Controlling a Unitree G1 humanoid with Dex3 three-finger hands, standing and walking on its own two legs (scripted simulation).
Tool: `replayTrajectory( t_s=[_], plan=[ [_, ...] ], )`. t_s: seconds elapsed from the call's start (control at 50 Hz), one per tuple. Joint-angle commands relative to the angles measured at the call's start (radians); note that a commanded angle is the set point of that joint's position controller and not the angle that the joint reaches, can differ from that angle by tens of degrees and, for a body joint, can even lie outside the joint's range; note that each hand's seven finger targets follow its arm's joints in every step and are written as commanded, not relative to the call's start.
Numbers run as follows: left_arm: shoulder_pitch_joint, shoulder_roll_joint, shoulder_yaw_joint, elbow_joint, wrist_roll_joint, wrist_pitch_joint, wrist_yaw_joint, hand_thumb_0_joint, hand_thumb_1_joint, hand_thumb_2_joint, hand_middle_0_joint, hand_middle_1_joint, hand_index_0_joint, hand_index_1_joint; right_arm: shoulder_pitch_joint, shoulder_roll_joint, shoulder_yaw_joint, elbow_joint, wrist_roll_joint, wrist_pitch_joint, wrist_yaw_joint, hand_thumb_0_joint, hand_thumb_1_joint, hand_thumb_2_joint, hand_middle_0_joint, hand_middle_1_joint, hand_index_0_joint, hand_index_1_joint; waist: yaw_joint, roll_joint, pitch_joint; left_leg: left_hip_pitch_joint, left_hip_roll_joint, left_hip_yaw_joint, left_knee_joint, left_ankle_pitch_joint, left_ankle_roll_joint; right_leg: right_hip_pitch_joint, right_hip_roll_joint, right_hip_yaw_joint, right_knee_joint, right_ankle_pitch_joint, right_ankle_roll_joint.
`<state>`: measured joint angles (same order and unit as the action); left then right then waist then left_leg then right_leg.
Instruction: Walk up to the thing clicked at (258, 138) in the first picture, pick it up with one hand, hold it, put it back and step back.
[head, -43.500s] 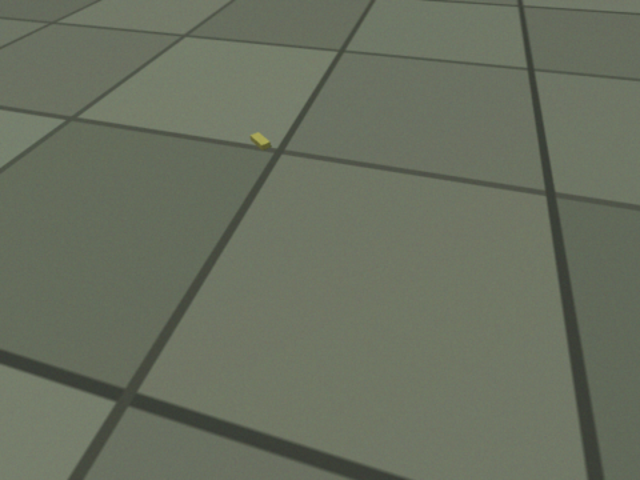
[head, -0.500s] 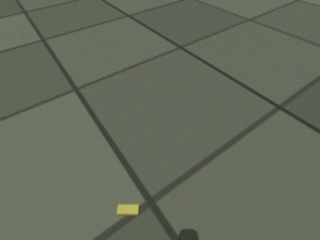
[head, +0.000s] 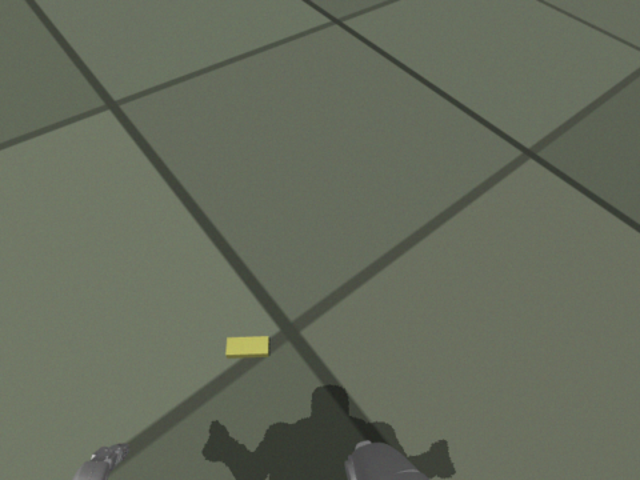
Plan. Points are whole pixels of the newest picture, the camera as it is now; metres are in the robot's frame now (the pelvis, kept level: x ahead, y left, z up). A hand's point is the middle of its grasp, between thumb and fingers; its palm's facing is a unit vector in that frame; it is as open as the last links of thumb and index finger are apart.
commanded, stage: step back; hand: left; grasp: from above
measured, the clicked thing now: (247, 347) +0.52 +0.20 -0.76
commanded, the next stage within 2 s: none
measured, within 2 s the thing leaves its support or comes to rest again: neither
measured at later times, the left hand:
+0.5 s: hand out of the picture -0.04 +0.21 -0.13, palm faces -0.06 -0.90 -0.42, open 7.4 cm
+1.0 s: hand out of the picture -0.20 +0.22 -0.15, palm faces +0.06 -0.93 -0.36, open 7.4 cm
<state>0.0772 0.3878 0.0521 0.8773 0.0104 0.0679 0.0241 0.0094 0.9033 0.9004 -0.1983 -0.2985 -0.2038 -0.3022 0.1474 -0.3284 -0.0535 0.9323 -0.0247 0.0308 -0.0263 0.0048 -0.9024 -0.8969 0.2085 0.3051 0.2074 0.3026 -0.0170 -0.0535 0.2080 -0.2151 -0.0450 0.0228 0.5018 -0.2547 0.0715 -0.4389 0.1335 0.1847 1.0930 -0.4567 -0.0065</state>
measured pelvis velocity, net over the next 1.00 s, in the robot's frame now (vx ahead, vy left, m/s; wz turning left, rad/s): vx -0.30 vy -0.06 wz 0.03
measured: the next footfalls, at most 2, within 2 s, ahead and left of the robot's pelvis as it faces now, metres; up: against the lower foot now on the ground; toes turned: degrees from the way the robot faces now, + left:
right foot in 0.34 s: -0.08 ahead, -0.14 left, +0.00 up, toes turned +0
left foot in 0.80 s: -0.24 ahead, +0.06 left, +0.00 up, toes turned +1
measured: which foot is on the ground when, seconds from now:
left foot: down 0.00-0.36, up 0.38-0.78, down 0.80-1.00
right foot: up 0.00-0.32, down 0.34-0.82, up 0.84-1.00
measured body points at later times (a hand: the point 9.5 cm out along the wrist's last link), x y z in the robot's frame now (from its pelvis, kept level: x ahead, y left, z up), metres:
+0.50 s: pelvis -0.13 -0.06 +0.00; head -0.10 -0.08 +0.44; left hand -0.03 +0.25 -0.10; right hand -0.05 -0.38 -0.13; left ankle -0.11 +0.08 -0.66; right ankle -0.12 -0.14 -0.74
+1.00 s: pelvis -0.30 -0.06 +0.00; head -0.26 -0.04 +0.44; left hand -0.20 +0.26 -0.13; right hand -0.20 -0.36 -0.11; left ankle -0.28 +0.06 -0.74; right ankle -0.31 -0.20 -0.64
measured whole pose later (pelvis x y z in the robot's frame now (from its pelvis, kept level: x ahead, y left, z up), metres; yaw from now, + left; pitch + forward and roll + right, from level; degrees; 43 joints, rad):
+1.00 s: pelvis -0.30 -0.06 +0.00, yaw +2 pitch -3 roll -1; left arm 0.17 0.39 0.09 0.81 0.02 0.08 0.00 0.01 0.90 0.90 -0.20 -0.30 -0.21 -0.30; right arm 0.19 -0.34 -0.04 0.88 -0.04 0.04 -0.02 0.01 -0.90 -0.90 0.21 0.31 0.21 0.30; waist 0.01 -0.02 0.13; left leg -0.25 0.02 -0.03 0.56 -0.27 0.01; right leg -0.47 0.14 0.16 1.22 -0.47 0.00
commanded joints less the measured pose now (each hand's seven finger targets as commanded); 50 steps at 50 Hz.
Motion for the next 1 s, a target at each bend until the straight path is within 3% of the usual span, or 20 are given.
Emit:
replayTrajectory(
  t_s=[0.0,0.04,0.1,0.22,0.3,0.34,0.36,0.38,0.44,0.46,0.56,0.62,0.7,0.74,0.76,0.8,0.82,0.84,0.9,0.98],
  plan=[
    [0.069,0.167,0.062,-0.079,0.010,-0.019,0.009,0.000,0.900,0.900,-0.200,-0.300,-0.200,-0.300,0.019,-0.255,-0.070,-0.095,0.010,-0.034,-0.028,0.000,-0.900,-0.900,0.200,0.300,0.200,0.300,-0.005,0.131,-0.248,0.273,0.254,-0.218,-0.057,0.656,0.026,-0.061,-0.036,-0.004,-0.054,0.017,0.019],
    [0.061,0.168,0.066,-0.088,0.009,-0.018,0.008,0.000,0.900,0.900,-0.200,-0.300,-0.200,-0.300,0.032,-0.266,-0.074,-0.101,0.007,-0.033,-0.027,0.000,-0.900,-0.900,0.200,0.300,0.200,0.300,-0.021,0.131,-0.238,0.251,0.290,-0.239,-0.061,0.651,0.071,-0.037,-0.048,-0.010,-0.085,-0.030,0.026],
    [0.072,0.167,0.069,-0.101,0.011,-0.016,0.005,0.000,0.900,0.900,-0.200,-0.300,-0.200,-0.300,0.042,-0.277,-0.080,-0.113,0.001,-0.033,-0.022,0.000,-0.900,-0.900,0.200,0.300,0.200,0.300,-0.028,0.147,-0.250,0.237,0.300,-0.259,-0.065,0.581,0.076,-0.004,-0.069,-0.034,-0.168,-0.041,0.017],
    [0.147,0.173,0.081,-0.083,0.020,-0.020,-0.013,0.000,0.900,0.900,-0.200,-0.300,-0.200,-0.300,-0.027,-0.303,-0.081,-0.146,-0.003,-0.034,-0.008,0.000,-0.900,-0.900,0.200,0.300,0.200,0.300,0.001,0.148,-0.279,0.095,0.352,-0.299,-0.109,0.306,0.156,0.124,-0.104,-0.093,-0.258,-0.054,-0.005],
    [0.263,0.164,0.093,-0.045,0.025,-0.033,-0.021,0.000,0.900,0.900,-0.200,-0.300,-0.200,-0.300,-0.102,-0.292,-0.070,-0.153,0.009,-0.019,0.001,0.000,-0.900,-0.900,0.200,0.300,0.200,0.300,0.071,0.112,-0.288,-0.053,0.264,-0.207,0.010,0.162,0.046,0.298,-0.140,-0.074,-0.621,0.195,-0.057],
    [0.194,0.256,0.115,-0.087,0.027,-0.043,-0.020,0.000,0.900,0.900,-0.200,-0.300,-0.200,-0.300,-0.085,-0.219,-0.044,-0.160,0.022,-0.013,0.004,0.000,-0.900,-0.900,0.200,0.300,0.200,0.300,0.048,-0.174,-0.175,-0.304,-0.017,-0.064,0.295,-0.213,-0.076,0.279,-0.367,0.289,-0.789,0.279,-0.161],
    [0.111,0.309,0.117,-0.132,0.031,-0.043,-0.019,0.000,0.900,0.900,-0.200,-0.300,-0.200,-0.300,-0.064,-0.224,-0.052,-0.145,0.015,-0.003,-0.007,0.000,-0.900,-0.900,0.200,0.300,0.200,0.300,0.054,-0.187,-0.142,-0.232,-0.062,-0.112,0.519,-0.364,-0.094,0.073,-0.505,0.350,-0.823,0.255,-0.293],
    [0.054,0.304,0.115,-0.157,0.035,-0.048,-0.014,0.000,0.900,0.900,-0.200,-0.300,-0.200,-0.300,-0.038,-0.250,-0.062,-0.128,0.013,-0.002,-0.008,0.000,-0.900,-0.900,0.200,0.300,0.200,0.300,0.038,-0.186,-0.102,-0.163,-0.044,-0.154,0.640,-0.349,-0.088,-0.068,-0.529,0.396,-0.845,0.254,-0.316],
    [-0.031,0.204,0.093,-0.178,0.029,-0.054,-0.004,0.000,0.900,0.900,-0.200,-0.300,-0.200,-0.300,0.042,-0.245,-0.049,-0.083,0.029,-0.003,-0.003,0.000,-0.900,-0.900,0.200,0.300,0.200,0.300,-0.023,-0.059,-0.095,-0.218,-0.102,-0.199,0.691,-0.191,-0.079,0.061,-0.313,0.055,-0.751,0.497,-0.147],
    [-0.019,0.203,0.097,-0.176,0.030,-0.051,-0.004,0.000,0.900,0.900,-0.200,-0.300,-0.200,-0.300,0.058,-0.238,-0.040,-0.081,0.030,-0.007,-0.008,0.000,-0.900,-0.900,0.200,0.300,0.200,0.300,-0.019,-0.068,-0.125,-0.252,-0.110,-0.189,0.691,-0.179,-0.086,0.134,-0.295,0.024,-0.718,0.544,-0.129],
    [0.105,0.184,0.096,-0.185,0.034,-0.046,0.003,0.000,0.900,0.900,-0.200,-0.300,-0.200,-0.300,0.048,-0.239,-0.032,-0.118,0.021,-0.016,-0.018,0.000,-0.900,-0.900,0.200,0.300,0.200,0.300,0.062,-0.076,-0.225,-0.318,-0.052,-0.149,0.511,-0.273,-0.107,0.434,-0.375,0.072,-0.667,0.597,-0.218],
    [0.153,0.191,0.098,-0.183,0.031,-0.042,0.009,0.000,0.900,0.900,-0.200,-0.300,-0.200,-0.300,0.046,-0.237,-0.034,-0.130,0.013,-0.019,-0.018,0.000,-0.900,-0.900,0.200,0.300,0.200,0.300,0.088,-0.105,-0.287,-0.276,-0.019,-0.122,0.382,-0.301,-0.102,0.511,-0.408,0.105,-0.630,0.696,-0.231],
    [0.083,0.204,0.092,-0.205,0.023,-0.032,0.005,0.000,0.900,0.900,-0.200,-0.300,-0.200,-0.300,0.150,-0.233,-0.042,-0.091,0.011,-0.015,-0.008,0.000,-0.900,-0.900,0.200,0.300,0.200,0.300,0.037,-0.108,-0.347,-0.112,0.002,-0.049,0.160,-0.220,-0.065,0.450,-0.382,0.065,-0.619,0.625,-0.184],
    [0.025,0.224,0.086,-0.218,0.016,-0.024,-0.001,0.000,0.900,0.900,-0.200,-0.300,-0.200,-0.300,0.224,-0.234,-0.051,-0.065,0.008,-0.015,-0.003,0.000,-0.900,-0.900,0.200,0.300,0.200,0.300,-0.018,-0.074,-0.344,0.025,0.011,-0.024,-0.028,-0.017,-0.032,0.326,-0.353,0.021,-0.595,0.473,-0.129],
    [0.027,0.207,0.078,-0.219,0.015,-0.020,-0.005,0.000,0.900,0.900,-0.200,-0.300,-0.200,-0.300,0.206,-0.252,-0.059,-0.074,0.002,-0.016,-0.002,0.000,-0.900,-0.900,0.200,0.300,0.200,0.300,-0.018,-0.010,-0.316,0.034,0.059,-0.106,-0.073,0.044,0.001,0.254,-0.303,-0.002,-0.546,0.368,-0.085],
    [0.013,0.170,0.077,-0.220,0.011,-0.023,-0.007,0.000,0.900,0.900,-0.200,-0.300,-0.200,-0.300,0.093,-0.374,-0.083,-0.118,-0.027,-0.017,0.006,0.000,-0.900,-0.900,0.200,0.300,0.200,0.300,0.000,0.270,-0.226,0.033,0.389,-0.491,-0.183,0.170,0.164,-0.049,-0.064,-0.196,-0.217,-0.085,-0.001],
    [-0.013,0.194,0.096,-0.224,0.024,-0.020,0.003,0.000,0.900,0.900,-0.200,-0.300,-0.200,-0.300,0.040,-0.423,-0.095,-0.149,-0.021,-0.022,0.002,0.000,-0.900,-0.900,0.200,0.300,0.200,0.300,-0.030,0.294,-0.201,-0.132,0.507,-0.575,-0.206,0.230,0.274,0.005,-0.069,-0.070,0.021,-0.195,0.010],
    [-0.002,0.203,0.098,-0.200,0.024,-0.017,0.003,0.000,0.900,0.900,-0.200,-0.300,-0.200,-0.300,-0.026,-0.395,-0.090,-0.157,-0.021,-0.031,-0.008,0.000,-0.900,-0.900,0.200,0.300,0.200,0.300,0.003,0.229,-0.165,-0.213,0.495,-0.538,-0.203,0.270,0.265,0.043,-0.061,0.000,0.149,-0.166,0.000],
    [0.094,0.170,0.099,-0.142,-0.002,-0.009,-0.008,0.000,0.900,0.900,-0.200,-0.300,-0.200,-0.300,-0.088,-0.290,-0.051,-0.170,-0.028,-0.033,-0.013,0.000,-0.900,-0.900,0.200,0.300,0.200,0.300,0.073,0.129,-0.128,-0.152,0.271,-0.233,-0.134,0.348,0.131,-0.021,0.003,0.010,0.221,-0.020,-0.009],
    [0.122,0.154,0.089,-0.135,0.008,-0.023,-0.007,0.000,0.900,0.900,-0.200,-0.300,-0.200,-0.300,-0.008,-0.276,-0.059,-0.158,-0.007,-0.029,-0.012,0.000,-0.900,-0.900,0.200,0.300,0.200,0.300,0.031,0.190,-0.163,0.109,0.276,-0.225,-0.054,0.400,0.160,-0.099,-0.037,-0.024,0.033,-0.038,0.034]
  ],
)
